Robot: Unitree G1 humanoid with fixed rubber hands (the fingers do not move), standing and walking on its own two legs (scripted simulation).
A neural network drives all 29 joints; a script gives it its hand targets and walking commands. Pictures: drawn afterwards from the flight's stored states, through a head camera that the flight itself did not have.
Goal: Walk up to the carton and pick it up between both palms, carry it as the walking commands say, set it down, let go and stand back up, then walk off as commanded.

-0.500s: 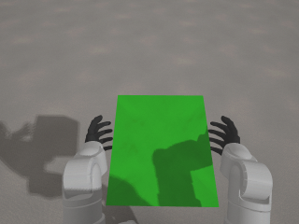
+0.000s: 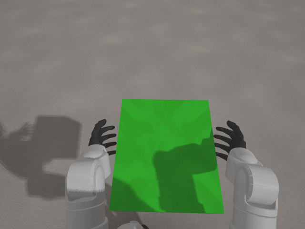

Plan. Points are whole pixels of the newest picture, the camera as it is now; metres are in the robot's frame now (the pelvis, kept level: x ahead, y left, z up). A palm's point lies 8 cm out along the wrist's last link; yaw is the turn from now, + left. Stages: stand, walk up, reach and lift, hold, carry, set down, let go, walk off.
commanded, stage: carry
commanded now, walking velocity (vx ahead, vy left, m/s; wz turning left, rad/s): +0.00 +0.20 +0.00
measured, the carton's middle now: (164, 155) +0.31 +0.01 +0.00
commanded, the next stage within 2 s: none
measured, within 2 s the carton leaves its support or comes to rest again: neither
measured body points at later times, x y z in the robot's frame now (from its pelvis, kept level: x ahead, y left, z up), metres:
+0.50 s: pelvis -0.10 +0.17 +0.01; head -0.08 +0.20 +0.45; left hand +0.19 +0.34 +0.08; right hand +0.19 +0.02 +0.10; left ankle -0.04 +0.27 -0.72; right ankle -0.11 +0.02 -0.69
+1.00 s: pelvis -0.22 +0.28 +0.02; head -0.23 +0.28 +0.47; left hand +0.07 +0.43 +0.11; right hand +0.06 +0.11 +0.11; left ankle -0.07 +0.30 -0.70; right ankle -0.19 +0.16 -0.72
